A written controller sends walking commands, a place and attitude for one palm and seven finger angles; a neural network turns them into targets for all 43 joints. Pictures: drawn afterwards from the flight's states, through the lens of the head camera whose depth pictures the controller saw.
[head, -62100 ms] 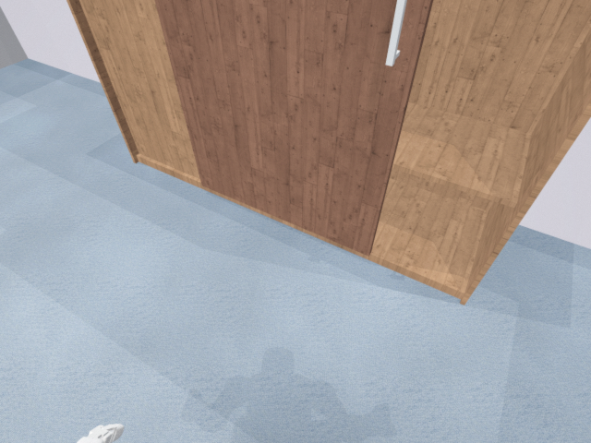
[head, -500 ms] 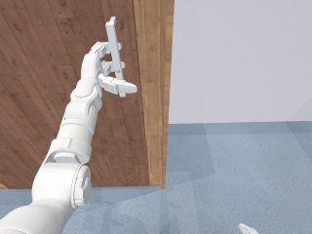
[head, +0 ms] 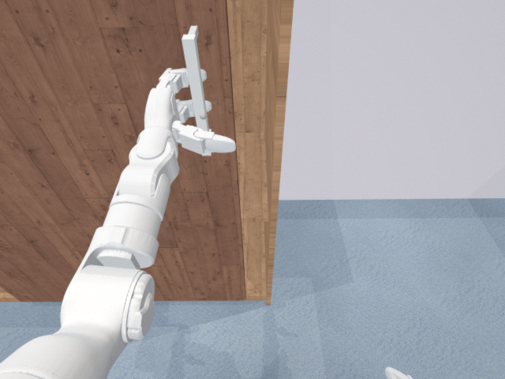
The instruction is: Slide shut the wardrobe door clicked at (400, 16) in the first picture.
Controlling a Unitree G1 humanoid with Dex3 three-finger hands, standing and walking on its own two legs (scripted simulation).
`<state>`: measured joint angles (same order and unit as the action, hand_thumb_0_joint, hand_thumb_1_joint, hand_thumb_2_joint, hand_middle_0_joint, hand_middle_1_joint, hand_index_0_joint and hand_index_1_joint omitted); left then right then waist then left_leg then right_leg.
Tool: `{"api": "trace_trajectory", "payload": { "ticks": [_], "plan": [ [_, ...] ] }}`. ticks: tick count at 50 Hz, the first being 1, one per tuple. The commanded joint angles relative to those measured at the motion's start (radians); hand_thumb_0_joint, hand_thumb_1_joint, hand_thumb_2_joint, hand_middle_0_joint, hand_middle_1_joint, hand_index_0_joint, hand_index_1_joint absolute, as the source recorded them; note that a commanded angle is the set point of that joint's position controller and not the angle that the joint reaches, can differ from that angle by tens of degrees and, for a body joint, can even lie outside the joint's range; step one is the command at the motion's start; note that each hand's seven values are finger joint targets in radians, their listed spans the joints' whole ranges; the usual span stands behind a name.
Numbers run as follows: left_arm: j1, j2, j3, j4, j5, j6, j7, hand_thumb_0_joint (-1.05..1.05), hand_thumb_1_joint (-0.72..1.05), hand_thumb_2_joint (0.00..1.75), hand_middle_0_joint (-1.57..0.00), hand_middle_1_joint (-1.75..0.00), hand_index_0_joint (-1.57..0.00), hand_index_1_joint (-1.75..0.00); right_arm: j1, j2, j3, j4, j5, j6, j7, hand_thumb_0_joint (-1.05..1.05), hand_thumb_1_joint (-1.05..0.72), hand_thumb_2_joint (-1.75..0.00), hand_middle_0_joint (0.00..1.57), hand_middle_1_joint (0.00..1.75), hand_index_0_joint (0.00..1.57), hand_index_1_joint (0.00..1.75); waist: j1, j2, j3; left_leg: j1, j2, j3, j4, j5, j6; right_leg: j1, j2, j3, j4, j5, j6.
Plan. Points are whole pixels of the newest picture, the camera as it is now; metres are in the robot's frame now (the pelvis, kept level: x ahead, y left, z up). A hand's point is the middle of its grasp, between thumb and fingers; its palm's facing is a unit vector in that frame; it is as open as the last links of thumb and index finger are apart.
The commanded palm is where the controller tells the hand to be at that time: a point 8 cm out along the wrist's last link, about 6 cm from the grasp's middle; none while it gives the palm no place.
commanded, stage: slide the fingers in behind the handle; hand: left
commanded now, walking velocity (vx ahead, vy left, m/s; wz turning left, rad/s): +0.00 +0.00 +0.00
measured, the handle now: (200, 97) +0.52 +0.10 +0.20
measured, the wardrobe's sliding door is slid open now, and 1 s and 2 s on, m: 0.08 0.08 0.08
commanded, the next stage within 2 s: grip the handle and tug to test in 0.46 s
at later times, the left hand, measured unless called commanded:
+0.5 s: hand (213, 112) +0.46 +0.08 +0.21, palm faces +0.01 -1.00 +0.01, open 14.1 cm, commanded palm +0.44 +0.13 +0.21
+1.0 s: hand (211, 113) +0.46 +0.08 +0.21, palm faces +0.00 -1.00 +0.02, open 9.6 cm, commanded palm +0.44 +0.13 +0.21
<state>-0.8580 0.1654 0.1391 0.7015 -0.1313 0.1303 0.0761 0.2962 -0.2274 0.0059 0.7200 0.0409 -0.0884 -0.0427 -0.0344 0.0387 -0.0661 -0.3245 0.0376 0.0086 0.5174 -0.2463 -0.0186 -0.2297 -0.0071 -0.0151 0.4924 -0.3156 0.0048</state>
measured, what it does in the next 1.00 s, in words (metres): stands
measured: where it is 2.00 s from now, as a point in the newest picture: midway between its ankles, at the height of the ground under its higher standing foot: outside the picture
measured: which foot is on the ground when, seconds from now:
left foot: down 0.00-1.00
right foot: down 0.00-1.00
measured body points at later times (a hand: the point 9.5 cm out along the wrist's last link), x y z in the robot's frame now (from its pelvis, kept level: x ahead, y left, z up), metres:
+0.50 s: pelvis +0.00 +0.00 +0.00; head +0.01 -0.02 +0.45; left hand +0.46 +0.13 +0.21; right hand +0.09 -0.25 -0.12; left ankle +0.01 +0.13 -0.74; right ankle -0.04 -0.12 -0.74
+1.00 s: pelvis +0.01 -0.01 +0.00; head +0.01 -0.01 +0.45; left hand +0.46 +0.13 +0.21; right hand +0.11 -0.25 -0.12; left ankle +0.01 +0.13 -0.74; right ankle -0.04 -0.12 -0.74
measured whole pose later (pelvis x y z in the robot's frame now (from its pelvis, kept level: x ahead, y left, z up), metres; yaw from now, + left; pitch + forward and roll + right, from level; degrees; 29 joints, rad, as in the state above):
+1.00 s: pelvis +0.01 -0.01 +0.00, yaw +0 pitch +4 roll +0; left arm -0.89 0.17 0.17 0.75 -0.12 0.13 0.05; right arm 0.29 -0.22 0.01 0.70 0.03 -0.06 -0.05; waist -0.05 0.03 -0.07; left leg -0.32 0.04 0.01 0.50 -0.25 -0.02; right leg -0.23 0.00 -0.01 0.49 -0.32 0.00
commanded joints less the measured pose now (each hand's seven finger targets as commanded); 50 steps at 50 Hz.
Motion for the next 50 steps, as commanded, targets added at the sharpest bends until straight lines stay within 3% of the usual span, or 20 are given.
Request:
{"api": "trace_trajectory", "payload": {
  "ticks": [1, 2, 6, 12, 18, 19, 21, 23, 25, 28, 32, 35, 38, 40, 45, 50],
  "plan": [
    [-0.579, 0.069, -0.029, -0.211, -0.006, -0.066, -0.020, 0.00, -0.50, 0.30, -0.30, -1.20, -0.30, -1.20, -0.043, -0.121, -0.034, -0.110, 0.001, -0.044, -0.009, 0.00, -0.90, -0.90, 0.20, 0.30, 0.20, 0.30, -0.037, -0.072, -0.288, 0.270, -0.033, -0.001, -0.012, 0.287, 0.050, -0.057, 0.046, -0.030, -0.060, 0.358, -0.016],
    [-0.612, 0.056, -0.044, -0.218, -0.002, -0.067, -0.018, 0.00, -0.50, 0.30, -0.30, -1.20, -0.30, -1.20, -0.043, -0.120, -0.032, -0.109, 0.002, -0.044, -0.008, 0.00, -0.90, -0.90, 0.20, 0.30, 0.20, 0.30, -0.046, -0.039, -0.279, 0.272, -0.033, 0.000, -0.010, 0.283, 0.049, -0.071, 0.045, -0.030, -0.059, 0.354, -0.016],
    [-0.597, 0.071, -0.021, -0.186, 0.005, -0.072, -0.003, 0.00, -0.50, 0.30, -0.30, -1.20, -0.30, -1.20, -0.038, -0.118, -0.031, -0.109, -0.004, -0.040, -0.005, 0.00, -0.90, -0.90, 0.20, 0.30, 0.20, 0.30, -0.030, -0.037, -0.308, 0.270, -0.034, -0.006, -0.009, 0.301, 0.044, -0.057, 0.044, -0.032, -0.048, 0.359, -0.021],
    [-0.621, 0.074, -0.012, -0.158, 0.005, -0.081, 0.005, 0.00, -0.50, 0.30, -0.30, -1.20, -0.30, -1.20, -0.030, -0.117, -0.031, -0.109, -0.007, -0.034, -0.005, 0.00, -0.90, -0.90, 0.20, 0.30, 0.20, 0.30, -0.041, -0.105, -0.294, 0.243, -0.036, 0.001, -0.009, 0.296, 0.051, -0.044, 0.045, -0.030, -0.049, 0.383, -0.013],
    [-0.628, 0.140, 0.032, -0.148, 0.012, -0.096, -0.008, 0.00, -0.50, 0.30, -0.30, -1.20, -0.30, -1.20, -0.021, -0.118, -0.030, -0.112, -0.009, -0.028, -0.009, 0.00, -0.90, -0.90, 0.20, 0.30, 0.20, 0.30, -0.028, -0.080, -0.316, 0.230, -0.042, 0.010, -0.008, 0.289, 0.054, -0.017, 0.040, -0.022, -0.051, 0.394, -0.015],
    [-0.627, 0.121, 0.016, -0.161, 0.011, -0.099, -0.011, 0.00, -0.50, 0.30, -0.30, -1.20, -0.30, -1.20, -0.024, -0.114, -0.031, -0.116, -0.007, -0.030, -0.006, 0.00, -0.90, -0.90, 0.20, 0.30, 0.20, 0.30, -0.029, -0.046, -0.319, 0.238, -0.042, 0.014, -0.007, 0.295, 0.053, -0.019, 0.040, -0.020, -0.050, 0.400, -0.016],
    [-0.606, 0.102, 0.005, -0.151, 0.008, -0.101, -0.014, 0.00, -0.50, 0.30, -0.30, -1.20, -0.30, -1.20, -0.023, -0.112, -0.031, -0.118, -0.005, -0.032, -0.005, 0.00, -0.90, -0.90, 0.20, 0.30, 0.20, 0.30, -0.029, -0.050, -0.305, 0.238, -0.040, 0.011, -0.006, 0.294, 0.053, -0.028, 0.042, -0.024, -0.053, 0.394, -0.016],
    [-0.598, 0.136, 0.031, -0.155, 0.008, -0.102, -0.014, 0.00, -0.50, 0.30, -0.30, -1.20, -0.30, -1.20, -0.014, -0.117, -0.034, -0.116, -0.007, -0.031, -0.006, 0.00, -0.90, -0.90, 0.20, 0.30, 0.20, 0.30, -0.025, -0.076, -0.319, 0.231, -0.040, 0.012, -0.009, 0.300, 0.054, -0.011, 0.043, -0.023, -0.053, 0.408, -0.014],
    [-0.597, 0.125, 0.022, -0.160, 0.007, -0.101, -0.016, 0.00, -0.50, 0.30, -0.30, -1.20, -0.30, -1.20, -0.015, -0.118, -0.035, -0.120, -0.006, -0.031, -0.007, 0.00, -0.90, -0.90, 0.20, 0.30, 0.20, 0.30, -0.028, -0.094, -0.313, 0.229, -0.042, 0.014, -0.008, 0.296, 0.056, -0.007, 0.044, -0.025, -0.055, 0.406, -0.014],
    [-0.600, 0.114, 0.015, -0.197, 0.005, -0.102, -0.017, 0.00, -0.50, 0.30, -0.30, -1.20, -0.30, -1.20, -0.016, -0.116, -0.039, -0.125, -0.004, -0.035, -0.004, 0.00, -0.90, -0.90, 0.20, 0.30, 0.20, 0.30, -0.027, -0.068, -0.329, 0.247, -0.041, 0.017, -0.008, 0.311, 0.057, -0.012, 0.046, -0.024, -0.055, 0.421, -0.013],
    [-0.562, 0.141, 0.041, -0.209, 0.002, -0.094, -0.021, 0.00, -0.31, 0.38, -0.32, -1.23, -0.32, -1.23, -0.024, -0.118, -0.037, -0.130, -0.005, -0.031, -0.004, 0.00, -0.90, -0.90, 0.20, 0.30, 0.20, 0.30, -0.010, -0.066, -0.341, 0.239, -0.044, 0.022, -0.012, 0.327, 0.056, 0.020, 0.044, -0.024, -0.052, 0.445, -0.015],
    [-0.567, 0.138, 0.033, -0.193, 0.005, -0.086, -0.022, 0.00, -0.17, 0.44, -0.33, -1.25, -0.33, -1.25, -0.018, -0.119, -0.036, -0.124, -0.005, -0.026, -0.007, 0.00, -0.90, -0.90, 0.20, 0.30, 0.20, 0.30, -0.023, -0.103, -0.303, 0.225, -0.043, 0.021, -0.016, 0.301, 0.058, 0.013, 0.044, -0.026, -0.062, 0.425, -0.012],
    [-0.568, 0.133, 0.028, -0.219, 0.008, -0.083, -0.020, 0.00, -0.03, 0.50, -0.35, -1.27, -0.35, -1.27, -0.029, -0.116, -0.036, -0.129, -0.003, -0.026, -0.006, 0.00, -0.90, -0.90, 0.20, 0.30, 0.20, 0.30, -0.019, -0.055, -0.309, 0.242, -0.043, 0.024, -0.012, 0.313, 0.057, -0.001, 0.044, -0.023, -0.059, 0.430, -0.014],
    [-0.557, 0.113, 0.017, -0.221, 0.006, -0.078, -0.019, 0.00, 0.06, 0.54, -0.36, -1.28, -0.36, -1.28, -0.028, -0.115, -0.037, -0.132, -0.004, -0.025, -0.006, 0.00, -0.90, -0.90, 0.20, 0.30, 0.20, 0.30, -0.021, -0.063, -0.311, 0.247, -0.042, 0.024, -0.011, 0.322, 0.057, 0.002, 0.045, -0.025, -0.059, 0.434, -0.014],
    [-0.564, 0.154, 0.048, -0.186, 0.005, -0.067, -0.021, 0.00, 0.29, 0.64, -0.38, -1.31, -0.38, -1.31, -0.027, -0.122, -0.035, -0.129, -0.007, -0.015, -0.013, 0.00, -0.90, -0.90, 0.20, 0.30, 0.20, 0.30, -0.021, -0.105, -0.299, 0.224, -0.044, 0.023, -0.017, 0.300, 0.059, 0.011, 0.042, -0.024, -0.061, 0.421, -0.011],
    [-0.585, 0.147, 0.037, -0.179, 0.013, -0.075, -0.020, 0.00, 0.53, 0.74, -0.41, -1.35, -0.41, -1.35, -0.023, -0.117, -0.033, -0.127, -0.008, -0.008, -0.014, 0.00, -0.90, -0.90, 0.20, 0.30, 0.20, 0.30, -0.027, -0.065, -0.303, 0.232, -0.043, 0.023, -0.009, 0.313, 0.058, 0.003, 0.039, -0.022, -0.057, 0.427, -0.013]
  ]
}}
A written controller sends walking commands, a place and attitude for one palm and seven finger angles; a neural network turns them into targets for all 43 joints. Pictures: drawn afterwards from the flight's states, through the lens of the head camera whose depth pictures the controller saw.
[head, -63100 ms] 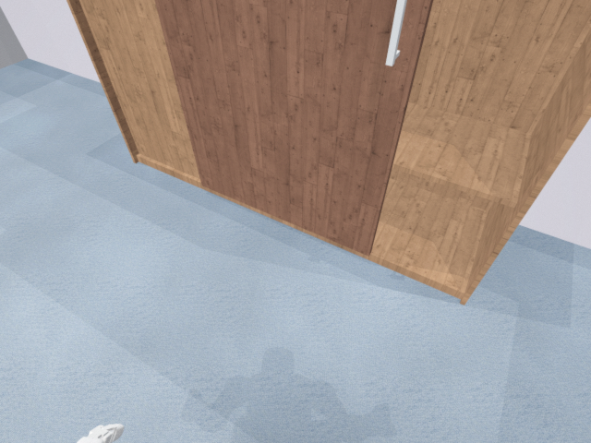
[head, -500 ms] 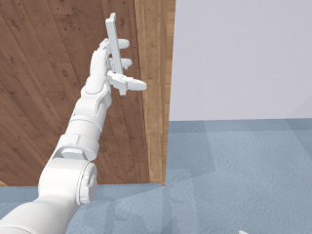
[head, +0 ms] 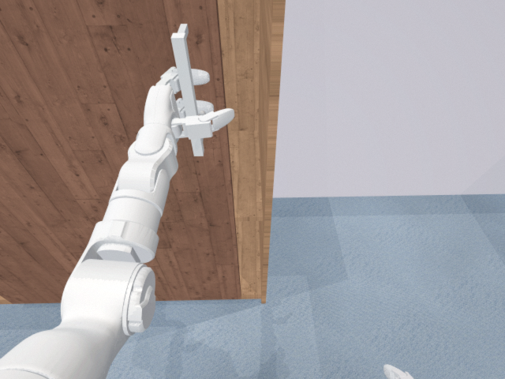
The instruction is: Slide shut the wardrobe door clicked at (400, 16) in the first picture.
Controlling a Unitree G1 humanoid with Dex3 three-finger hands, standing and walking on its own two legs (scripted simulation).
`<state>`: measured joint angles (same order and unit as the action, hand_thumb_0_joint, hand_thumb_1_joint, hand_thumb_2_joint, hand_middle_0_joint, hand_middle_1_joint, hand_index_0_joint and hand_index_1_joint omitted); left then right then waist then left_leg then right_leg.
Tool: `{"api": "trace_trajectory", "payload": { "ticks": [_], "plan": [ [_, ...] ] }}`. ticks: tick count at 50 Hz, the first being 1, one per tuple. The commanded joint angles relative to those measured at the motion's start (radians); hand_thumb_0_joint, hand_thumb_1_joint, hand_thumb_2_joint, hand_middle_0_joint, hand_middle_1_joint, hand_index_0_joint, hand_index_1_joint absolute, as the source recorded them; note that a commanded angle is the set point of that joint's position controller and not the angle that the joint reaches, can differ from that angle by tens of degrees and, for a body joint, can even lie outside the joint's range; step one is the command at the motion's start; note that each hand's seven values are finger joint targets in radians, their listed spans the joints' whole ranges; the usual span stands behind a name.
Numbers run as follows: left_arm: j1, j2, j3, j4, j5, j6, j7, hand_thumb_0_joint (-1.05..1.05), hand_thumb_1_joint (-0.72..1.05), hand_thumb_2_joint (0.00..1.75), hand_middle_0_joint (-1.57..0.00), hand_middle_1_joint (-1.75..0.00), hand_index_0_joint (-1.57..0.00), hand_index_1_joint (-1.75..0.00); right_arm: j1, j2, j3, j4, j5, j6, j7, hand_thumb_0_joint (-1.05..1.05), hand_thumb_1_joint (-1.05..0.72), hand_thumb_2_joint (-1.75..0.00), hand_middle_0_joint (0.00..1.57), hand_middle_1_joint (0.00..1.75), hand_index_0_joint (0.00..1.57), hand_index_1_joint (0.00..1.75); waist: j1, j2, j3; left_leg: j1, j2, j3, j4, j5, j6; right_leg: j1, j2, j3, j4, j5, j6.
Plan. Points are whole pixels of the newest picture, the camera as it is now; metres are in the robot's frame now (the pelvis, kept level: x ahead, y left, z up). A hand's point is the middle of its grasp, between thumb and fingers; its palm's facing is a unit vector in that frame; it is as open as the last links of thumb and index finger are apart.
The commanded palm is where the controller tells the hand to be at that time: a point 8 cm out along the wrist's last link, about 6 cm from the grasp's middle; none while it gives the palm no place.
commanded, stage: grip the handle and tug to test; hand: left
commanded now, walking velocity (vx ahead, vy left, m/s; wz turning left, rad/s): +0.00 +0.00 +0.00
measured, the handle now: (191, 96) +0.51 +0.11 +0.20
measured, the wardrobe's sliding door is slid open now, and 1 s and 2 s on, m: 0.08 0.08 0.08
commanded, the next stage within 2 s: tug the door sideways, standing still in 0.98 s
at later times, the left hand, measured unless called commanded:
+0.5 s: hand (203, 113) +0.46 +0.09 +0.20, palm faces +0.02 -1.00 +0.01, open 5.1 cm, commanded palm +0.44 +0.14 +0.21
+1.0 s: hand (202, 116) +0.45 +0.09 +0.20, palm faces +0.00 -1.00 +0.02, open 5.5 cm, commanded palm +0.41 +0.14 +0.21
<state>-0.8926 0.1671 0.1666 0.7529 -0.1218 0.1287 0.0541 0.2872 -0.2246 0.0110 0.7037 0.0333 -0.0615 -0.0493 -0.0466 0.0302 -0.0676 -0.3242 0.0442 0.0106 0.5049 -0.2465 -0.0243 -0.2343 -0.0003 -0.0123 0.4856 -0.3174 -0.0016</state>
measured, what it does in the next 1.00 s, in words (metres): stands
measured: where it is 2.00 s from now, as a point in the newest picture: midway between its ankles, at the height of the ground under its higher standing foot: outside the picture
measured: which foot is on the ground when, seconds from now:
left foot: down 0.00-1.00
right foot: down 0.00-1.00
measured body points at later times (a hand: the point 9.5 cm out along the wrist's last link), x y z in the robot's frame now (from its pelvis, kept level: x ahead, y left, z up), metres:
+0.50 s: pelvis +0.00 +0.00 +0.00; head +0.01 -0.01 +0.45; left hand +0.46 +0.14 +0.21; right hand +0.09 -0.24 -0.12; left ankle +0.01 +0.14 -0.74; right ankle -0.04 -0.12 -0.74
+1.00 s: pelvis +0.02 +0.00 +0.00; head +0.02 -0.02 +0.45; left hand +0.45 +0.14 +0.20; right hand +0.12 -0.25 -0.11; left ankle +0.01 +0.14 -0.74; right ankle -0.04 -0.12 -0.74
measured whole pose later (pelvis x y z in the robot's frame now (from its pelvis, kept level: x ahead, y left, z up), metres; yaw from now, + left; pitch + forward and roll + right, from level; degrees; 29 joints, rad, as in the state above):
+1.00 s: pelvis +0.02 +0.00 +0.00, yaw -2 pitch +4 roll +0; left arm -0.67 0.16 0.18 0.45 -0.13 0.19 0.06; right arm 0.30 -0.22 0.00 0.65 0.04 -0.05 -0.02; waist -0.05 0.04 -0.08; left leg -0.26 0.05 0.05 0.47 -0.27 -0.02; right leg -0.19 0.00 0.03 0.45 -0.32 0.00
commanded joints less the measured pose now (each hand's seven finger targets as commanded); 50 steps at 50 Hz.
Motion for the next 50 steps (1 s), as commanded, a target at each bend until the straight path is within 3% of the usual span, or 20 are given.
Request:
{"api": "trace_trajectory", "payload": {
  "ticks": [1, 4, 8, 9, 12, 15, 19, 23, 25, 31, 32, 34, 41, 43, 45, 48, 50],
  "plan": [
    [-0.564, 0.138, 0.002, -0.242, 0.003, -0.079, 0.003, 0.00, 0.57, 0.76, -0.42, -1.35, -0.42, -1.35, -0.019, -0.117, -0.037, -0.113, 0.002, -0.038, -0.005, 0.00, -0.90, -0.90, 0.20, 0.30, 0.20, 0.30, -0.019, -0.035, -0.299, 0.241, -0.047, 0.021, 0.004, 0.311, 0.063, -0.007, 0.032, -0.023, -0.051, 0.426, -0.006],
    [-0.538, 0.144, 0.015, -0.265, -0.003, -0.092, 0.006, 0.00, 0.71, 0.82, -0.43, -1.37, -0.43, -1.37, -0.019, -0.118, -0.040, -0.116, 0.001, -0.039, -0.004, 0.00, -0.90, -0.90, 0.20, 0.30, 0.20, 0.30, -0.008, -0.046, -0.344, 0.256, -0.046, 0.017, 0.009, 0.351, 0.060, 0.016, 0.036, -0.026, -0.040, 0.458, -0.010],
    [-0.548, 0.116, -0.005, -0.262, -0.006, -0.084, 0.009, 0.00, 0.90, 0.90, -0.45, -1.40, -0.45, -1.40, -0.015, -0.120, -0.042, -0.113, 0.001, -0.040, -0.003, 0.00, -0.90, -0.90, 0.20, 0.30, 0.20, 0.30, -0.020, -0.083, -0.327, 0.256, -0.044, 0.015, 0.009, 0.352, 0.063, 0.004, 0.039, -0.031, -0.041, 0.466, -0.004],
    [-0.532, 0.135, 0.009, -0.275, -0.003, -0.084, 0.009, 0.00, 0.90, 0.90, -0.45, -1.40, -0.45, -1.40, -0.017, -0.122, -0.044, -0.115, 0.002, -0.038, -0.002, 0.00, -0.90, -0.90, 0.20, 0.30, 0.20, 0.30, -0.009, -0.070, -0.343, 0.256, -0.043, 0.017, 0.009, 0.363, 0.061, 0.016, 0.038, -0.028, -0.038, 0.473, -0.007],
    [-0.554, 0.101, -0.023, -0.261, 0.002, -0.074, 0.014, 0.00, 0.90, 0.90, -0.45, -1.40, -0.45, -1.40, -0.016, -0.118, -0.040, -0.108, 0.002, -0.036, -0.002, 0.00, -0.90, -0.90, 0.20, 0.30, 0.20, 0.30, -0.020, -0.042, -0.314, 0.259, -0.041, 0.012, 0.006, 0.345, 0.058, -0.012, 0.038, -0.032, -0.042, 0.441, -0.008],
    [-0.555, 0.141, 0.010, -0.218, 0.003, -0.064, 0.020, 0.00, 0.90, 0.90, -0.45, -1.40, -0.45, -1.40, -0.007, -0.128, -0.041, -0.098, -0.003, -0.030, -0.007, 0.00, -0.90, -0.90, 0.20, 0.30, 0.20, 0.30, -0.024, -0.101, -0.292, 0.232, -0.044, 0.012, 0.004, 0.316, 0.064, -0.006, 0.036, -0.029, -0.053, 0.420, -0.005],
    [-0.566, 0.124, 0.000, -0.245, 0.002, -0.073, 0.014, 0.00, 0.90, 0.90, -0.45, -1.40, -0.45, -1.40, -0.012, -0.119, -0.041, -0.105, -0.002, -0.035, -0.006, 0.00, -0.90, -0.90, 0.20, 0.30, 0.20, 0.30, -0.016, -0.043, -0.327, 0.252, -0.045, 0.015, 0.006, 0.337, 0.060, -0.004, 0.035, -0.029, -0.043, 0.435, -0.009],
    [-0.553, 0.109, -0.011, -0.227, -0.004, -0.076, 0.012, 0.00, 0.90, 0.90, -0.45, -1.40, -0.45, -1.40, -0.012, -0.119, -0.040, -0.104, 0.000, -0.037, -0.004, 0.00, -0.90, -0.90, 0.20, 0.30, 0.20, 0.30, -0.021, -0.065, -0.305, 0.244, -0.043, 0.013, 0.006, 0.323, 0.060, -0.012, 0.038, -0.031, -0.047, 0.424, -0.007],
    [-0.567, 0.139, 0.011, -0.202, -0.002, -0.078, 0.013, 0.00, 0.90, 0.90, -0.45, -1.40, -0.45, -1.40, -0.003, -0.124, -0.040, -0.099, -0.002, -0.035, -0.007, 0.00, -0.90, -0.90, 0.20, 0.30, 0.20, 0.30, -0.022, -0.091, -0.295, 0.227, -0.045, 0.012, 0.002, 0.302, 0.062, -0.008, 0.038, -0.030, -0.052, 0.404, -0.006],
    [-0.563, 0.140, 0.014, -0.221, -0.003, -0.092, 0.005, 0.00, 0.90, 0.90, -0.45, -1.40, -0.45, -1.40, -0.009, -0.120, -0.039, -0.109, -0.001, -0.043, -0.005, 0.00, -0.90, -0.90, 0.20, 0.30, 0.20, 0.30, -0.015, -0.061, -0.317, 0.236, -0.047, 0.014, 0.002, 0.294, 0.063, -0.007, 0.036, -0.026, -0.051, 0.400, -0.007],
    [-0.514, 0.142, 0.026, -0.216, -0.006, -0.091, 0.002, 0.00, 0.90, 0.90, -0.45, -1.40, -0.45, -1.40, -0.010, -0.120, -0.040, -0.114, 0.000, -0.044, -0.004, 0.00, -0.90, -0.90, 0.20, 0.30, 0.20, 0.30, 0.001, -0.072, -0.328, 0.231, -0.047, 0.016, 0.002, 0.313, 0.062, 0.010, 0.038, -0.029, -0.046, 0.418, -0.010],
    [-0.499, 0.142, 0.027, -0.229, -0.011, -0.090, -0.004, 0.00, 0.90, 0.90, -0.45, -1.40, -0.45, -1.40, -0.014, -0.120, -0.040, -0.118, 0.001, -0.044, -0.003, 0.00, -0.90, -0.90, 0.20, 0.30, 0.20, 0.30, 0.000, -0.070, -0.331, 0.236, -0.047, 0.019, 0.003, 0.321, 0.062, 0.015, 0.038, -0.028, -0.046, 0.433, -0.009],
    [-0.358, 0.142, 0.036, -0.417, -0.022, -0.080, -0.019, 0.00, 0.90, 0.90, -0.45, -1.40, -0.45, -1.40, -0.054, -0.114, -0.042, -0.167, 0.005, -0.043, 0.009, 0.00, -0.90, -0.90, 0.20, 0.30, 0.20, 0.30, 0.037, -0.061, -0.379, 0.261, -0.047, 0.033, -0.003, 0.414, 0.063, 0.099, 0.040, -0.032, -0.035, 0.547, -0.012],
    [-0.317, 0.114, 0.010, -0.483, -0.019, -0.064, -0.021, 0.00, 0.90, 0.90, -0.45, -1.40, -0.45, -1.40, -0.065, -0.111, -0.044, -0.178, 0.007, -0.043, 0.014, 0.00, -0.90, -0.90, 0.20, 0.30, 0.20, 0.30, 0.038, -0.054, -0.377, 0.279, -0.044, 0.037, 0.001, 0.450, 0.063, 0.100, 0.042, -0.035, -0.032, 0.576, -0.011],
    [-0.224, 0.129, 0.033, -0.540, -0.023, -0.044, -0.017, 0.00, 0.90, 0.90, -0.45, -1.40, -0.45, -1.40, -0.076, -0.112, -0.045, -0.191, 0.005, -0.041, 0.019, 0.00, -0.90, -0.90, 0.20, 0.30, 0.20, 0.30, 0.059, -0.057, -0.386, 0.284, -0.043, 0.041, 0.002, 0.498, 0.062, 0.135, 0.041, -0.037, -0.029, 0.621, -0.012],
    [-0.135, 0.097, 0.018, -0.622, -0.032, 0.000, -0.021, 0.00, 0.90, 0.90, -0.45, -1.40, -0.45, -1.40, -0.100, -0.108, -0.044, -0.207, 0.006, -0.033, 0.023, 0.00, -0.90, -0.90, 0.20, 0.30, 0.20, 0.30, 0.060, -0.066, -0.376, 0.294, -0.044, 0.048, 0.003, 0.545, 0.063, 0.153, 0.039, -0.040, -0.026, 0.695, -0.007],
    [-0.116, 0.128, 0.041, -0.668, -0.035, 0.028, -0.019, 0.00, 0.90, 0.90, -0.45, -1.40, -0.45, -1.40, -0.108, -0.114, -0.045, -0.211, 0.005, -0.023, 0.020, 0.00, -0.90, -0.90, 0.20, 0.30, 0.20, 0.30, 0.068, -0.083, -0.374, 0.294, -0.044, 0.048, -0.001, 0.559, 0.062, 0.179, 0.038, -0.041, -0.028, 0.715, -0.008]
  ]
}}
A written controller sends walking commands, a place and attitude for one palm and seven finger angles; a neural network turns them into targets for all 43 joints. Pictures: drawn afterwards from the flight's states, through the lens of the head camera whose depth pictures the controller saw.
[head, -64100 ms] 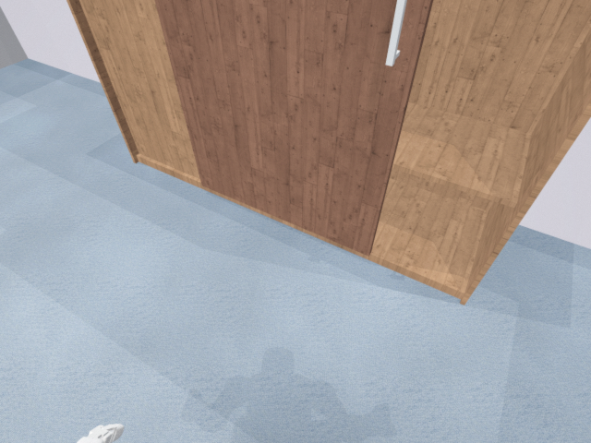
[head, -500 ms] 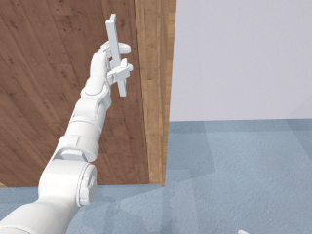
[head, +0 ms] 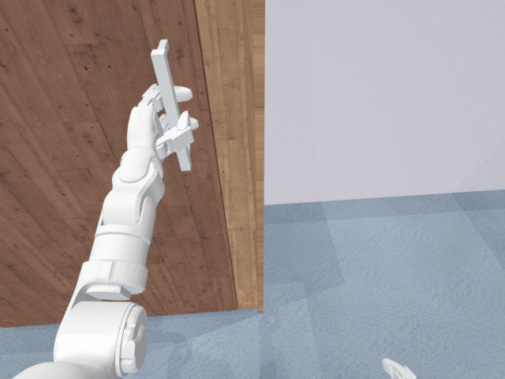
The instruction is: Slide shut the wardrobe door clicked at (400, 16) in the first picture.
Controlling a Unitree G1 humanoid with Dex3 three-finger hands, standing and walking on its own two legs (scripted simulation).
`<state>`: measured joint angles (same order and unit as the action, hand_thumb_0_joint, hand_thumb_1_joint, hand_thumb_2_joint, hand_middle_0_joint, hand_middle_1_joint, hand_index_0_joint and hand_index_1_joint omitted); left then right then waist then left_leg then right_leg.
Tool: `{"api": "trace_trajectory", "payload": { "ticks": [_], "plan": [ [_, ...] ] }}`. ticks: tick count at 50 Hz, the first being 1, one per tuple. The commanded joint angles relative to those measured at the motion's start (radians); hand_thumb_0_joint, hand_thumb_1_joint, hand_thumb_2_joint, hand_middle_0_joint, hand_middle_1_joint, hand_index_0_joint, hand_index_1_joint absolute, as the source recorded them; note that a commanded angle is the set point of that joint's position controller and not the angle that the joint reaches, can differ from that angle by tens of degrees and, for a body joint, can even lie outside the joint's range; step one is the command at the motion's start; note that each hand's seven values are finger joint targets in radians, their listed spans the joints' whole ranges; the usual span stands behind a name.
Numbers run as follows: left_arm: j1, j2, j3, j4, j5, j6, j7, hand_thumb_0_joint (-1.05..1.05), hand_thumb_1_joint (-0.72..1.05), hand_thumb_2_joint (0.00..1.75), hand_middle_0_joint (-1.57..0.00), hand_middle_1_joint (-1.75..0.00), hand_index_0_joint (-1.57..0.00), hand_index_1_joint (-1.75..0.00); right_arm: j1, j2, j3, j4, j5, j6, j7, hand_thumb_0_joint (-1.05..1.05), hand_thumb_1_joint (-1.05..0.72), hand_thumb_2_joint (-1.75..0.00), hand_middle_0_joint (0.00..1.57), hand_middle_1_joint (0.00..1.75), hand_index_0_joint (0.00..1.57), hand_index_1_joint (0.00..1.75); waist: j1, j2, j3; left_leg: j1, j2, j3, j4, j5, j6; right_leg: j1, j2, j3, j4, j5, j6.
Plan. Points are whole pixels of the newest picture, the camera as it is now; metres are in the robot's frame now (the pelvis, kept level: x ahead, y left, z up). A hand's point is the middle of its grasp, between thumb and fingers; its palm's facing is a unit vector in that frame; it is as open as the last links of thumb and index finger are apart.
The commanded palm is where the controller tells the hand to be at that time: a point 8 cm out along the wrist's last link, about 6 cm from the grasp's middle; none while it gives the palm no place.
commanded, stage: tug the door sideways, standing still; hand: left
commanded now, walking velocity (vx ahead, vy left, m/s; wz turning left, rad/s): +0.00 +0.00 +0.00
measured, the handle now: (175, 111) +0.49 +0.13 +0.20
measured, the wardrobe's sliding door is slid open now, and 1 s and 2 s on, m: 0.08 0.08 0.08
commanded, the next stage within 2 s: step sideways, sliding the door along in 1.00 s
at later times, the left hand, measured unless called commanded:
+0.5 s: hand (189, 130) +0.43 +0.10 +0.20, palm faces +0.12 -0.99 -0.03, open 5.5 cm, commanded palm +0.41 +0.11 +0.20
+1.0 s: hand (190, 132) +0.43 +0.10 +0.20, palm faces +0.12 -0.99 -0.05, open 5.7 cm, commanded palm +0.41 +0.09 +0.20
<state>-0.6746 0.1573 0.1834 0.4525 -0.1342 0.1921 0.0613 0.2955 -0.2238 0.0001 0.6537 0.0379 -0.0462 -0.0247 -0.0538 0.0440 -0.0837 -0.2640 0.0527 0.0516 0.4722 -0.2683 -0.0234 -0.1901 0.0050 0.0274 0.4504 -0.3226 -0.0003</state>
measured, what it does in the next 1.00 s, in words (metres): stands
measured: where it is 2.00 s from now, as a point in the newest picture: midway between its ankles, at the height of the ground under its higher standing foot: outside the picture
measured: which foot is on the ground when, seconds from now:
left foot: down 0.00-1.00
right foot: down 0.00-1.00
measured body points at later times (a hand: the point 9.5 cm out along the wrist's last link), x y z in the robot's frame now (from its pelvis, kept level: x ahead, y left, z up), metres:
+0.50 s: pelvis +0.01 -0.01 +0.00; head +0.02 -0.03 +0.45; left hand +0.42 +0.15 +0.20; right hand +0.19 -0.22 -0.11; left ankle -0.02 +0.13 -0.74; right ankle -0.06 -0.12 -0.74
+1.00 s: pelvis -0.02 +0.00 -0.01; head +0.00 -0.01 +0.44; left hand +0.42 +0.15 +0.21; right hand +0.11 -0.22 -0.13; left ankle -0.02 +0.14 -0.74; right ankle -0.06 -0.12 -0.74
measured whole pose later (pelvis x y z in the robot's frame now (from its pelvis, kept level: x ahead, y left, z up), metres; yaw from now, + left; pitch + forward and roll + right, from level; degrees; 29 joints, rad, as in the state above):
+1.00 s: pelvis -0.02 +0.00 -0.01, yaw +5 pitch +4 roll +0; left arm -0.91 0.09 0.01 0.69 -0.13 0.16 0.20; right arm 0.28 -0.21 -0.01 0.75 0.02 -0.10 -0.01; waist -0.01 0.04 -0.06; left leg -0.36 0.02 -0.03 0.55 -0.27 -0.02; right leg -0.25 -0.02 -0.06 0.52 -0.35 0.00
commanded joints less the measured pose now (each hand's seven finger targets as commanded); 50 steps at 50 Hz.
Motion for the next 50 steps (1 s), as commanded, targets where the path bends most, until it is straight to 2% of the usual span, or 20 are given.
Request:
{"api": "trace_trajectory", "payload": {
  "ticks": [1, 2, 4, 5, 8, 10, 12, 14, 16, 20, 24, 26, 30, 31, 32, 37, 43, 44, 47, 50],
  "plan": [
    [-0.327, 0.142, 0.026, -0.414, -0.022, -0.023, -0.024, 0.00, 0.90, 0.90, -0.45, -1.40, -0.45, -1.40, -0.128, -0.112, -0.032, -0.170, 0.001, -0.036, -0.004, 0.00, -0.90, -0.90, 0.20, 0.30, 0.20, 0.30, 0.076, -0.082, -0.369, 0.242, -0.052, 0.008, 0.030, 0.601, 0.061, 0.142, 0.030, -0.080, 0.012, 0.741, -0.008],
    [-0.306, 0.107, 0.001, -0.438, -0.023, -0.006, -0.024, 0.00, 0.90, 0.90, -0.45, -1.40, -0.45, -1.40, -0.138, -0.106, -0.031, -0.176, 0.001, -0.034, -0.002, 0.00, -0.90, -0.90, 0.20, 0.30, 0.20, 0.30, 0.075, -0.063, -0.368, 0.253, -0.053, 0.009, 0.036, 0.624, 0.061, 0.138, 0.030, -0.081, 0.015, 0.759, -0.008],
    [-0.284, 0.097, -0.007, -0.455, -0.026, 0.027, -0.021, 0.00, 0.90, 0.90, -0.45, -1.40, -0.45, -1.40, -0.145, -0.106, -0.028, -0.174, 0.000, -0.025, -0.003, 0.00, -0.90, -0.90, 0.20, 0.30, 0.20, 0.30, 0.071, -0.071, -0.352, 0.259, -0.052, 0.008, 0.038, 0.640, 0.058, 0.134, 0.028, -0.084, 0.012, 0.775, -0.006],
    [-0.354, 0.087, -0.032, -0.449, -0.021, 0.040, -0.014, 0.00, 0.90, 0.90, -0.45, -1.40, -0.45, -1.40, -0.143, -0.109, -0.027, -0.162, -0.003, -0.019, -0.007, 0.00, -0.90, -0.90, 0.20, 0.30, 0.20, 0.30, 0.056, -0.064, -0.330, 0.259, -0.056, 0.009, 0.040, 0.627, 0.059, 0.123, 0.027, -0.082, 0.004, 0.768, -0.006],
    [-0.523, 0.078, -0.045, -0.365, -0.010, 0.075, 0.013, 0.00, 0.90, 0.90, -0.45, -1.40, -0.45, -1.40, -0.129, -0.111, -0.029, -0.124, -0.005, -0.009, -0.022, 0.00, -0.90, -0.90, 0.20, 0.30, 0.20, 0.30, 0.010, -0.084, -0.283, 0.253, -0.054, -0.003, 0.045, 0.564, 0.060, 0.043, 0.032, -0.079, -0.012, 0.701, -0.002],
    [-0.518, 0.038, -0.073, -0.355, -0.002, 0.088, 0.026, 0.00, 0.90, 0.90, -0.45, -1.40, -0.45, -1.40, -0.127, -0.108, -0.028, -0.119, -0.009, -0.003, -0.024, 0.00, -0.90, -0.90, 0.20, 0.30, 0.20, 0.30, 0.010, -0.060, -0.278, 0.260, -0.056, -0.005, 0.048, 0.566, 0.059, 0.040, 0.031, -0.080, -0.011, 0.686, -0.006],
    [-0.520, -0.002, -0.100, -0.336, 0.004, 0.091, 0.034, 0.00, 0.90, 0.90, -0.45, -1.40, -0.45, -1.40, -0.122, -0.101, -0.028, -0.111, -0.014, -0.002, -0.023, 0.00, -0.90, -0.90, 0.20, 0.30, 0.20, 0.30, 0.007, -0.037, -0.314, 0.276, -0.062, -0.008, 0.070, 0.634, 0.060, 0.042, 0.025, -0.083, 0.011, 0.752, -0.006],
    [-0.538, -0.032, -0.130, -0.339, 0.007, 0.084, 0.035, 0.00, 0.90, 0.90, -0.45, -1.40, -0.45, -1.40, -0.118, -0.099, -0.031, -0.109, -0.018, 0.002, -0.021, 0.00, -0.90, -0.90, 0.20, 0.30, 0.20, 0.30, 0.000, -0.050, -0.357, 0.291, -0.065, -0.015, 0.084, 0.667, 0.060, 0.049, 0.022, -0.086, 0.028, 0.785, -0.005],
    [-0.553, -0.058, -0.160, -0.322, 0.010, 0.067, 0.034, 0.00, 0.90, 0.90, -0.45, -1.40, -0.45, -1.40, -0.120, -0.098, -0.033, -0.108, -0.018, 0.002, -0.020, 0.00, -0.90, -0.90, 0.20, 0.30, 0.20, 0.30, -0.007, -0.086, -0.353, 0.295, -0.062, -0.027, 0.082, 0.653, 0.062, 0.037, 0.022, -0.088, 0.026, 0.756, -0.004],
    [-0.611, -0.123, -0.228, -0.278, 0.008, 0.021, 0.027, 0.00, 0.90, 0.90, -0.45, -1.40, -0.45, -1.40, -0.131, -0.093, -0.031, -0.099, -0.017, -0.003, -0.016, 0.00, -0.90, -0.90, 0.20, 0.30, 0.20, 0.30, -0.022, -0.097, -0.316, 0.295, -0.060, -0.042, 0.070, 0.559, 0.061, 0.003, 0.024, -0.089, 0.013, 0.647, -0.010],
    [-0.643, -0.160, -0.264, -0.250, 0.010, -0.006, 0.017, 0.00, 0.90, 0.90, -0.45, -1.40, -0.45, -1.40, -0.124, -0.088, -0.028, -0.093, -0.018, -0.014, -0.009, 0.00, -0.90, -0.90, 0.20, 0.30, 0.20, 0.30, -0.023, -0.044, -0.340, 0.314, -0.067, -0.043, 0.101, 0.637, 0.065, -0.018, 0.024, -0.090, 0.037, 0.711, -0.012],
    [-0.674, -0.171, -0.284, -0.258, 0.008, -0.013, 0.014, 0.00, 0.90, 0.90, -0.45, -1.40, -0.45, -1.40, -0.121, -0.092, -0.031, -0.091, -0.017, -0.014, -0.006, 0.00, -0.90, -0.90, 0.20, 0.30, 0.20, 0.30, -0.027, -0.066, -0.358, 0.316, -0.061, -0.052, 0.101, 0.646, 0.063, -0.016, 0.025, -0.094, 0.043, 0.707, -0.011],
    [-0.712, -0.223, -0.323, -0.196, 0.000, -0.036, 0.018, 0.00, 0.90, 0.90, -0.45, -1.40, -0.45, -1.40, -0.119, -0.088, -0.032, -0.078, -0.015, -0.032, -0.001, 0.00, -0.90, -0.90, 0.20, 0.30, 0.20, 0.30, -0.037, -0.092, -0.337, 0.300, -0.059, -0.065, 0.089, 0.534, 0.058, -0.056, 0.032, -0.099, 0.033, 0.595, -0.011],
    [-0.734, -0.234, -0.331, -0.193, 0.000, -0.043, 0.021, 0.00, 0.90, 0.90, -0.45, -1.40, -0.45, -1.40, -0.119, -0.086, -0.031, -0.076, -0.015, -0.038, 0.001, 0.00, -0.90, -0.90, 0.20, 0.30, 0.20, 0.30, -0.040, -0.071, -0.336, 0.304, -0.059, -0.065, 0.089, 0.523, 0.057, -0.067, 0.031, -0.097, 0.034, 0.584, -0.013],
    [-0.753, -0.240, -0.340, -0.193, 0.003, -0.050, 0.024, 0.00, 0.90, 0.90, -0.45, -1.40, -0.45, -1.40, -0.115, -0.085, -0.031, -0.070, -0.013, -0.042, 0.003, 0.00, -0.90, -0.90, 0.20, 0.30, 0.20, 0.30, -0.042, -0.038, -0.344, 0.314, -0.059, -0.067, 0.093, 0.525, 0.054, -0.079, 0.031, -0.097, 0.037, 0.574, -0.015],
    [-0.798, -0.231, -0.334, -0.148, 0.006, -0.075, 0.032, 0.00, 0.90, 0.90, -0.45, -1.40, -0.45, -1.40, -0.091, -0.092, -0.035, -0.051, -0.014, -0.057, 0.007, 0.00, -0.90, -0.90, 0.20, 0.30, 0.20, 0.30, -0.046, -0.043, -0.374, 0.316, -0.058, -0.078, 0.096, 0.513, 0.049, -0.096, 0.035, -0.102, 0.045, 0.545, -0.017],
    [-0.842, -0.241, -0.331, -0.079, -0.002, -0.104, 0.038, 0.00, 0.90, 0.90, -0.45, -1.40, -0.45, -1.40, -0.075, -0.095, -0.035, -0.030, -0.011, -0.082, 0.010, 0.00, -0.90, -0.90, 0.20, 0.30, 0.20, 0.30, -0.052, -0.036, -0.354, 0.303, -0.055, -0.084, 0.086, 0.433, 0.043, -0.135, 0.040, -0.102, 0.036, 0.460, -0.018],
    [-0.838, -0.246, -0.330, -0.057, -0.004, -0.105, 0.039, 0.00, 0.90, 0.90, -0.45, -1.40, -0.45, -1.40, -0.071, -0.095, -0.033, -0.027, -0.010, -0.086, 0.009, 0.00, -0.90, -0.90, 0.20, 0.30, 0.20, 0.30, -0.052, -0.055, -0.334, 0.291, -0.055, -0.086, 0.084, 0.422, 0.044, -0.141, 0.041, -0.103, 0.033, 0.449, -0.017],
    [-0.889, -0.235, -0.325, -0.074, -0.003, -0.130, 0.046, 0.00, 0.90, 0.90, -0.45, -1.40, -0.45, -1.40, -0.063, -0.098, -0.035, -0.020, -0.011, -0.100, 0.011, 0.00, -0.90, -0.90, 0.20, 0.30, 0.20, 0.30, -0.055, -0.025, -0.358, 0.306, -0.055, -0.088, 0.083, 0.416, 0.041, -0.146, 0.040, -0.100, 0.034, 0.433, -0.019],
    [-0.891, -0.232, -0.322, -0.032, -0.002, -0.142, 0.050, 0.00, 0.90, 0.90, -0.45, -1.40, -0.45, -1.40, -0.052, -0.101, -0.036, -0.008, -0.013, -0.108, 0.013, 0.00, -0.90, -0.90, 0.20, 0.30, 0.20, 0.30, -0.059, -0.042, -0.342, 0.294, -0.049, -0.093, 0.079, 0.403, 0.038, -0.153, 0.041, -0.102, 0.031, 0.410, -0.019]
  ]
}}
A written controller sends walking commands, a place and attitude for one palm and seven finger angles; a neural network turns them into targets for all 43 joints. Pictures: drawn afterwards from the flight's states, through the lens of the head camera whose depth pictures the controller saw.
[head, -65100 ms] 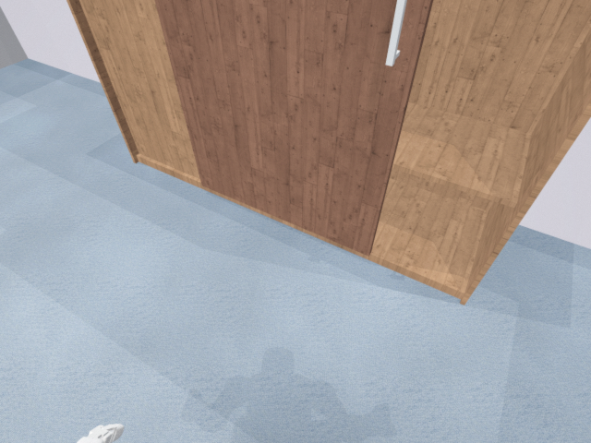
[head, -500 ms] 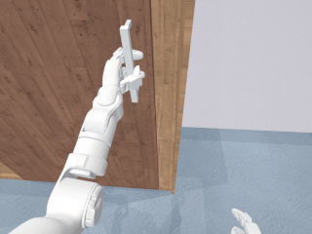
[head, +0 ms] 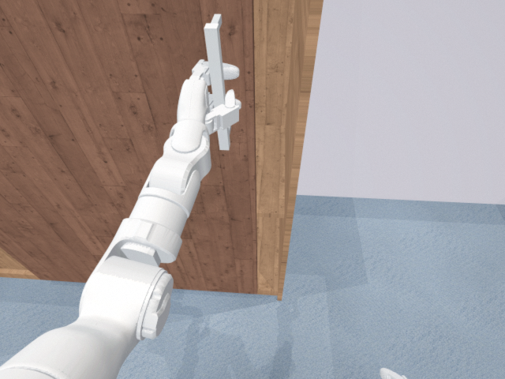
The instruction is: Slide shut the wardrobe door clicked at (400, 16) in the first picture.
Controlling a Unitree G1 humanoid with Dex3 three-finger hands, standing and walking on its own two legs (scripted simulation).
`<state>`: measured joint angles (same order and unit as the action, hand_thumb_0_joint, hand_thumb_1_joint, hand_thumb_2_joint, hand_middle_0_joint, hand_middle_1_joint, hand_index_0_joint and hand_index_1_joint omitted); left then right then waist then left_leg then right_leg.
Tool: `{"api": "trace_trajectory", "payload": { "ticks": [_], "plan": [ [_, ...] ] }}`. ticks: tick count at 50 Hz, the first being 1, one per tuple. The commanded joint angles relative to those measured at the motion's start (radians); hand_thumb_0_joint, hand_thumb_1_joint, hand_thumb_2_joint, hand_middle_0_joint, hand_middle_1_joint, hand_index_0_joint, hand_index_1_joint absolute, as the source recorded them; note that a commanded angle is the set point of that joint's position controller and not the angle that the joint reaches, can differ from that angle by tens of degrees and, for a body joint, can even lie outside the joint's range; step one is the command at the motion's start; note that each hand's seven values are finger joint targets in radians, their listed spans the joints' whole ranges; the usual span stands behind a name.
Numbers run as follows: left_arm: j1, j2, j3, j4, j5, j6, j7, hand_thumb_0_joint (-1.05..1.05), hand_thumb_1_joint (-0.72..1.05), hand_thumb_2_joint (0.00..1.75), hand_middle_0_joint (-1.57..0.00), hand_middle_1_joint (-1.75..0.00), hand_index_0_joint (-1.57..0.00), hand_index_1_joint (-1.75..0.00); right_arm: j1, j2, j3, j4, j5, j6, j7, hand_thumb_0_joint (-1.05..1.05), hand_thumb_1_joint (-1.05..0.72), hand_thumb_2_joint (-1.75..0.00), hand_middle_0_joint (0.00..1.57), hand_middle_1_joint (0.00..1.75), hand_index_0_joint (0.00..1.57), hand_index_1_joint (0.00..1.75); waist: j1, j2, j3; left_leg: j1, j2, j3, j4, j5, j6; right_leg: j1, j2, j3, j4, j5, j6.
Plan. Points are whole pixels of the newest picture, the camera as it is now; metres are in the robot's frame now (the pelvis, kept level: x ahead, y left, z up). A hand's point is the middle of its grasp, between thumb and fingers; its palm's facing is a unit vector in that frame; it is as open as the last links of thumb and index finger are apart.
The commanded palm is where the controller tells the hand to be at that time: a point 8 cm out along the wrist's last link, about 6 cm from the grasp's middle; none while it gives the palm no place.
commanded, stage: step sideways, sliding the door along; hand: left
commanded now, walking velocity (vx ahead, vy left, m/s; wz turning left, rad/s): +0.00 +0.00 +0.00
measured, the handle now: (221, 89) +0.52 +0.08 +0.21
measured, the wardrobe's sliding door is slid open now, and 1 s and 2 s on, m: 0.08 0.08 0.00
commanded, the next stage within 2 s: none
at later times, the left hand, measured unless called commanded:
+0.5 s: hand (235, 113) +0.46 +0.05 +0.20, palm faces +0.08 -0.99 -0.11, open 5.9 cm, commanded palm +0.44 +0.05 +0.21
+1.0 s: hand (243, 109) +0.48 +0.04 +0.19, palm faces +0.40 -0.91 -0.07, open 6.2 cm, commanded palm +0.44 +0.01 +0.19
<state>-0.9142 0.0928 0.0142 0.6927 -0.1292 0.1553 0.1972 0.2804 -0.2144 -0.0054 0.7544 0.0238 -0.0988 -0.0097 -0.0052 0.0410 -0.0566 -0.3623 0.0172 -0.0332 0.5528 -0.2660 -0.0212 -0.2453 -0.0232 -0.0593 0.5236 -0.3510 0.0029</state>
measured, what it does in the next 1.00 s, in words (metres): steps to the right: right foot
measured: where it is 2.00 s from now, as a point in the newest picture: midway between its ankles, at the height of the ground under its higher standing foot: outside the picture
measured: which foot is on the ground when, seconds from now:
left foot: down 0.00-0.94, up 0.96-1.00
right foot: down 0.00-0.62, up 0.64-0.92, down 0.94-1.00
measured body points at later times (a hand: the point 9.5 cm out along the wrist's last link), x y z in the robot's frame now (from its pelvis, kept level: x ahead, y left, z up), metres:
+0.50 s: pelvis +0.00 -0.05 -0.01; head +0.06 -0.08 +0.43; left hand +0.45 +0.10 +0.20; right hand +0.11 -0.27 -0.16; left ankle +0.00 +0.11 -0.71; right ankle -0.01 -0.12 -0.73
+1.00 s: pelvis +0.09 -0.20 -0.02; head +0.19 -0.20 +0.41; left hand +0.45 +0.09 +0.20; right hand +0.35 -0.34 -0.14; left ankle +0.01 +0.04 -0.71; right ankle +0.17 -0.32 -0.73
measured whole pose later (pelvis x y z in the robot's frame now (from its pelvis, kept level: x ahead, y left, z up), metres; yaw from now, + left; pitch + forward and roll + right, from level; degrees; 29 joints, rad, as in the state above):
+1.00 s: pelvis +0.09 -0.20 -0.02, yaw +9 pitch -6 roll -2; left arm -0.72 0.21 0.13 0.23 -0.12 -0.07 0.14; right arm 0.01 -0.20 -0.03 0.60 0.06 -0.07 0.00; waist 0.14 0.12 0.32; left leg -0.23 0.25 -0.10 0.85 -0.42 -0.07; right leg -0.32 -0.05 -0.09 0.72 -0.29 0.02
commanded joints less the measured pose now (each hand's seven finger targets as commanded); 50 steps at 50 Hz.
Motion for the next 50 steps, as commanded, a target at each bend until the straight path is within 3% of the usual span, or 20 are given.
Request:
{"api": "trace_trajectory", "payload": {
  "ticks": [1, 5, 6, 9, 15, 18, 20, 22, 24, 27, 29, 30, 31, 32, 33, 40, 45, 47, 49, 50],
  "plan": [
    [-0.663, -0.167, -0.150, -0.277, -0.009, -0.111, -0.084, 0.00, 0.90, 0.90, -0.45, -1.40, -0.45, -1.40, -0.036, -0.110, -0.030, -0.110, 0.002, -0.061, -0.001, 0.00, -0.90, -0.90, 0.20, 0.30, 0.20, 0.30, -0.106, -0.018, -0.375, 0.396, -0.016, -0.007, -0.002, 0.399, 0.036, -0.105, 0.070, -0.012, -0.041, 0.437, -0.022],
    [-0.709, -0.149, -0.142, -0.263, -0.008, -0.126, -0.084, 0.00, 0.90, 0.90, -0.45, -1.40, -0.45, -1.40, -0.032, -0.115, -0.030, -0.098, 0.004, -0.072, -0.002, 0.00, -0.90, -0.90, 0.20, 0.30, 0.20, 0.30, -0.113, -0.022, -0.370, 0.392, -0.013, -0.009, -0.003, 0.370, 0.033, -0.116, 0.069, -0.012, -0.045, 0.408, -0.022],
    [-0.669, 0.334, 0.096, -0.296, 0.063, -0.211, -0.088, 0.00, 0.90, 0.90, -0.45, -1.40, -0.45, -1.40, -0.043, -0.169, -0.037, -0.111, -0.002, -0.047, -0.033, 0.00, -0.90, -0.90, 0.20, 0.30, 0.20, 0.30, -0.041, -0.071, -0.310, 0.274, 0.043, 0.000, -0.001, 0.325, 0.083, -0.064, 0.012, 0.034, -0.072, 0.317, 0.019],
    [-0.607, 0.106, -0.044, -0.287, 0.046, -0.277, -0.125, 0.00, 0.90, 0.90, -0.45, -1.40, -0.45, -1.40, -0.082, -0.116, -0.021, -0.140, 0.006, -0.025, -0.050, 0.00, -0.90, -0.90, 0.20, 0.30, 0.20, 0.30, -0.068, -0.019, -0.292, 0.313, 0.075, -0.004, -0.022, 0.247, 0.092, -0.046, 0.012, 0.015, -0.014, 0.274, 0.013],
    [-0.653, 0.109, -0.081, -0.388, 0.010, -0.303, -0.145, 0.00, 0.90, 0.90, -0.45, -1.40, -0.45, -1.40, -0.113, -0.116, -0.025, -0.173, 0.010, 0.000, -0.072, 0.00, -0.90, -0.90, 0.20, 0.30, 0.20, 0.30, -0.072, 0.116, -0.263, 0.502, 0.324, -0.369, -0.112, 0.249, 0.239, -0.309, 0.040, 0.071, 0.327, -0.175, -0.020],
    [-0.615, 0.135, -0.063, -0.399, 0.010, -0.302, -0.137, 0.00, 0.90, 0.90, -0.45, -1.40, -0.45, -1.40, -0.139, -0.118, -0.020, -0.171, 0.015, 0.012, -0.069, 0.00, -0.90, -0.90, 0.20, 0.30, 0.20, 0.30, -0.051, 0.110, -0.240, 0.404, 0.311, -0.251, -0.020, 0.344, 0.212, -0.164, 0.016, 0.093, 0.170, -0.122, -0.037],
    [-0.626, 0.122, -0.078, -0.434, 0.019, -0.309, -0.140, 0.00, 0.90, 0.90, -0.45, -1.40, -0.45, -1.40, -0.147, -0.120, -0.018, -0.184, 0.027, 0.016, -0.069, 0.00, -0.90, -0.90, 0.20, 0.30, 0.20, 0.30, -0.048, 0.068, -0.268, 0.252, 0.197, -0.069, 0.092, 0.300, 0.136, 0.098, 0.021, 0.056, -0.048, 0.076, -0.049],
    [-0.609, 0.109, -0.089, -0.453, 0.032, -0.304, -0.139, 0.00, 0.90, 0.90, -0.45, -1.40, -0.45, -1.40, -0.176, -0.091, -0.015, -0.197, 0.034, 0.017, -0.078, 0.00, -0.90, -0.90, 0.20, 0.30, 0.20, 0.30, -0.048, -0.232, -0.266, 0.008, 0.019, 0.096, 0.294, 0.024, 0.059, 0.279, -0.151, 0.274, -0.200, 0.227, -0.119],
    [-0.613, 0.088, -0.096, -0.432, 0.045, -0.305, -0.147, 0.00, 0.90, 0.90, -0.45, -1.40, -0.45, -1.40, -0.219, -0.095, -0.030, -0.176, 0.031, 0.004, -0.082, 0.00, -0.90, -0.90, 0.20, 0.30, 0.20, 0.30, -0.003, -0.312, -0.138, -0.185, -0.008, 0.017, 0.557, -0.244, 0.039, 0.312, -0.261, 0.445, -0.205, 0.405, -0.222],
    [-0.680, -0.057, -0.224, -0.562, 0.057, -0.359, -0.157, 0.00, 0.90, 0.90, -0.45, -1.40, -0.45, -1.40, -0.208, -0.043, -0.015, -0.169, 0.018, -0.017, -0.075, 0.00, -0.90, -0.90, 0.20, 0.30, 0.20, 0.30, -0.030, -0.143, -0.176, -0.075, 0.032, 0.033, 0.265, -0.207, 0.046, 0.383, -0.213, 0.212, 0.005, 0.906, -0.199],
    [-0.636, -0.091, -0.260, -0.593, 0.062, -0.386, -0.152, 0.00, 0.90, 0.90, -0.45, -1.40, -0.45, -1.40, -0.199, -0.049, -0.023, -0.172, 0.012, -0.007, -0.072, 0.00, -0.90, -0.90, 0.20, 0.30, 0.20, 0.30, -0.067, -0.104, -0.247, 0.218, 0.029, 0.095, -0.081, 0.166, 0.038, 0.257, -0.136, 0.052, 0.190, 0.912, -0.119],
    [-0.627, -0.080, -0.271, -0.615, 0.057, -0.398, -0.147, 0.00, 0.90, 0.90, -0.45, -1.40, -0.45, -1.40, -0.178, -0.080, -0.041, -0.171, 0.010, -0.003, -0.068, 0.00, -0.90, -0.90, 0.20, 0.30, 0.20, 0.30, -0.095, -0.046, -0.272, 0.488, 0.120, 0.029, -0.176, 0.482, 0.059, 0.031, -0.101, -0.004, 0.341, 0.712, -0.066],
    [-0.587, -0.101, -0.285, -0.639, 0.037, -0.397, -0.156, 0.00, 0.90, 0.90, -0.45, -1.40, -0.45, -1.40, -0.164, -0.132, -0.069, -0.198, 0.011, 0.002, -0.048, 0.00, -0.90, -0.90, 0.20, 0.30, 0.20, 0.30, -0.073, 0.169, -0.332, 0.799, 0.385, -0.307, -0.077, 0.944, 0.187, -0.358, 0.004, 0.038, 0.551, 0.107, -0.015],
    [-0.607, -0.088, -0.277, -0.661, 0.024, -0.393, -0.168, 0.00, 0.90, 0.90, -0.45, -1.40, -0.45, -1.40, -0.166, -0.128, -0.070, -0.207, 0.014, 0.005, -0.012, 0.00, -0.90, -0.90, 0.20, 0.30, 0.20, 0.30, -0.054, 0.121, -0.411, 0.829, 0.510, -0.442, -0.014, 0.966, 0.264, -0.388, 0.001, 0.199, 0.714, -0.156, -0.040],
    [-0.625, -0.074, -0.244, -0.629, 0.029, -0.384, -0.176, 0.00, 0.90, 0.90, -0.45, -1.40, -0.45, -1.40, -0.194, -0.143, -0.080, -0.208, 0.020, 0.014, 0.012, 0.00, -0.90, -0.90, 0.20, 0.30, 0.20, 0.30, -0.048, 0.020, -0.351, 0.782, 0.536, -0.366, -0.008, 0.845, 0.281, -0.439, -0.036, 0.268, 0.748, -0.147, -0.057],
    [-0.545, -0.059, -0.256, -0.773, 0.056, -0.367, -0.198, 0.00, 0.90, 0.90, -0.45, -1.40, -0.45, -1.40, -0.232, -0.135, -0.094, -0.268, 0.029, 0.018, 0.020, 0.00, -0.90, -0.90, 0.20, 0.30, 0.20, 0.30, -0.060, 0.206, -0.297, 0.619, 0.325, 0.012, -0.002, 0.754, 0.160, -0.256, -0.011, 0.018, 0.357, 0.038, -0.001],
    [-0.413, -0.037, -0.242, -0.807, 0.051, -0.360, -0.193, 0.00, 0.90, 0.90, -0.45, -1.40, -0.45, -1.40, -0.246, -0.115, -0.077, -0.297, 0.041, -0.016, 0.008, 0.00, -0.90, -0.90, 0.20, 0.30, 0.20, 0.30, -0.037, 0.265, -0.246, 0.497, 0.246, 0.155, 0.134, 0.626, 0.059, 0.004, 0.039, -0.066, 0.093, 0.248, 0.013],
    [-0.355, 0.022, -0.208, -0.836, 0.071, -0.357, -0.185, 0.00, 0.90, 0.90, -0.45, -1.40, -0.45, -1.40, -0.239, -0.083, -0.069, -0.288, 0.047, -0.021, 0.007, 0.00, -0.90, -0.90, 0.20, 0.30, 0.20, 0.30, -0.025, 0.017, -0.260, 0.331, 0.130, 0.164, 0.331, 0.423, 0.058, 0.222, -0.025, 0.004, -0.053, 0.719, -0.004],
    [-0.266, 0.135, -0.118, -0.872, 0.078, -0.335, -0.168, 0.00, 0.90, 0.90, -0.45, -1.40, -0.45, -1.40, -0.256, -0.067, -0.080, -0.271, 0.036, -0.021, -0.017, 0.00, -0.90, -0.90, 0.20, 0.30, 0.20, 0.30, 0.002, -0.422, -0.312, -0.003, -0.022, 0.068, 0.562, -0.332, -0.012, 0.406, -0.261, 0.348, -0.021, 1.225, -0.119],
    [-0.225, 0.118, -0.124, -0.881, 0.077, -0.319, -0.162, 0.00, 0.90, 0.90, -0.45, -1.40, -0.45, -1.40, -0.278, -0.079, -0.081, -0.251, 0.036, -0.016, -0.034, 0.00, -0.90, -0.90, 0.20, 0.30, 0.20, 0.30, 0.004, -0.413, -0.284, 0.000, 0.025, 0.005, 0.595, -0.362, -0.001, 0.345, -0.291, 0.367, -0.009, 1.206, -0.141]
  ]
}}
